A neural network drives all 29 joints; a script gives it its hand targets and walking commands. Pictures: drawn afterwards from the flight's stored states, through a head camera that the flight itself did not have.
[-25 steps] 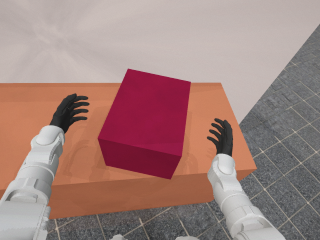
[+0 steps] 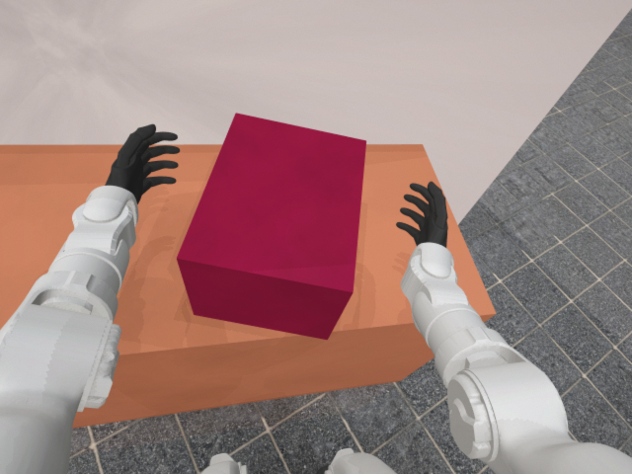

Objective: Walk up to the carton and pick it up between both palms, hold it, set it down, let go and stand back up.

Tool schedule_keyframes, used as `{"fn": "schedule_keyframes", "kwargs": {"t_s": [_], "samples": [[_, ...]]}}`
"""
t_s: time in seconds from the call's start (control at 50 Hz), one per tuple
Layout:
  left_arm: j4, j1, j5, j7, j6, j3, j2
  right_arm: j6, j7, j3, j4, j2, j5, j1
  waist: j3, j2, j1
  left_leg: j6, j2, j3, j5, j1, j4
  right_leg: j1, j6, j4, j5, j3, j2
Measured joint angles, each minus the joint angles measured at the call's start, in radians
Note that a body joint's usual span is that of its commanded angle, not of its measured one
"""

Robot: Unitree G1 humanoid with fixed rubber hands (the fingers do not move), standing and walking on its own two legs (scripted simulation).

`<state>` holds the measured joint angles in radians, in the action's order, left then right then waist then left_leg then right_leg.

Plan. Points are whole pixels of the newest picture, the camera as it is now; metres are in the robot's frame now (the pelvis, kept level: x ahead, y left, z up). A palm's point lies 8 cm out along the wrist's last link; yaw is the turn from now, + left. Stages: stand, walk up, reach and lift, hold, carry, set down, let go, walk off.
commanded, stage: reach and lift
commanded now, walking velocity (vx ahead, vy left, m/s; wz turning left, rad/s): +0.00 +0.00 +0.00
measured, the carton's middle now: (281, 226) +0.50 -0.03 -0.08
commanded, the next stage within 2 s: none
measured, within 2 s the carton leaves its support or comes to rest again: neither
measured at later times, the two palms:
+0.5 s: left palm (146, 188) +0.50 +0.16 +0.03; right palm (414, 237) +0.40 -0.20 +0.02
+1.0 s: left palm (173, 230) +0.50 +0.14 -0.07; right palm (391, 266) +0.40 -0.20 -0.07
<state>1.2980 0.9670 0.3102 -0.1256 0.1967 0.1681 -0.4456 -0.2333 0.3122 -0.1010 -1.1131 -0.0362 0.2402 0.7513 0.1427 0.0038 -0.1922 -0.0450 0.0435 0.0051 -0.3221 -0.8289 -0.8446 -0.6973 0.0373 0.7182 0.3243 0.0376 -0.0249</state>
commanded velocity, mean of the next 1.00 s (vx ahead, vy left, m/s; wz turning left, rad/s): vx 0.00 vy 0.00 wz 0.00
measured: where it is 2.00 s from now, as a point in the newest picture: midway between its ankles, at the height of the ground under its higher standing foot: outside the picture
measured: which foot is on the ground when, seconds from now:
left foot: down 0.00-1.00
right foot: down 0.00-1.00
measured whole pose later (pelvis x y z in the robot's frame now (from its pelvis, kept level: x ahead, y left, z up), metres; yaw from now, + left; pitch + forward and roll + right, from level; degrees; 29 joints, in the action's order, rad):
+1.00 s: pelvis -0.02 +0.00 -0.07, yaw -3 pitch +34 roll -7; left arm 1.37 1.10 0.15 -0.05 0.35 0.09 -0.38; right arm -0.48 0.29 -0.30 -1.34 0.01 0.11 0.94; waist 0.21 -0.01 -0.19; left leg -0.03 0.02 -0.06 -0.40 -1.35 -1.16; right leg -1.23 0.04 1.05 0.42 0.06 -0.03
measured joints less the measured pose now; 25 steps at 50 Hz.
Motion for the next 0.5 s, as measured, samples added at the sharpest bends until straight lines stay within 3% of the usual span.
{"fn": "schedule_keyframes", "kwargs": {"t_s": [0.2,0.5], "samples": [[0.061,0.108,0.001,0.029,0.003,0.027,0.010,-0.001,-0.021,-0.050,-0.087,-0.008,-0.010,0.120,0.022,-0.010,-0.031,0.000,-0.004,-0.011,0.001,-0.076,-0.019,-0.071,0.004,0.011,-0.003,0.007,0.001],[0.137,0.117,-0.042,0.043,0.077,0.030,0.028,-0.086,-0.049,-0.051,-0.203,-0.005,-0.003,0.148,0.053,0.006,-0.021,0.004,-0.010,-0.030,-0.008,-0.180,-0.057,-0.171,0.007,0.041,0.002,0.013,0.000]]}}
